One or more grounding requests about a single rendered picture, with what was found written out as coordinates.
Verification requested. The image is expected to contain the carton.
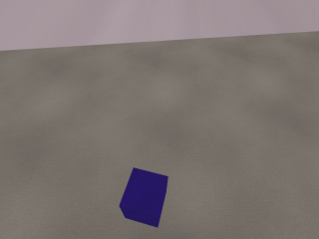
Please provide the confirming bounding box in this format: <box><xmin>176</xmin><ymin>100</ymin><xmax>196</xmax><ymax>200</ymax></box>
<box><xmin>119</xmin><ymin>167</ymin><xmax>168</xmax><ymax>228</ymax></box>

